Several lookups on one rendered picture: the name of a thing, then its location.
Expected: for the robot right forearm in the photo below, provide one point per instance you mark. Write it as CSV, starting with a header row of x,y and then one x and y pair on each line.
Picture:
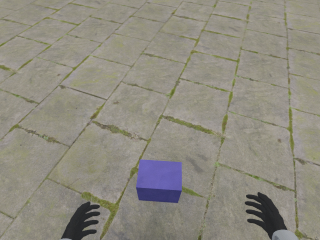
x,y
284,235

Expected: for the right robot hand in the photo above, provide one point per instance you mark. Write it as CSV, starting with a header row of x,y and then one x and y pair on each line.
x,y
272,220

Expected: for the carton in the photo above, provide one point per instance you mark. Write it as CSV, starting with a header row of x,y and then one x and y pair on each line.
x,y
159,181

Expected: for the left robot hand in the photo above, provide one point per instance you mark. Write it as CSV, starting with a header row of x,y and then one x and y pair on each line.
x,y
74,228

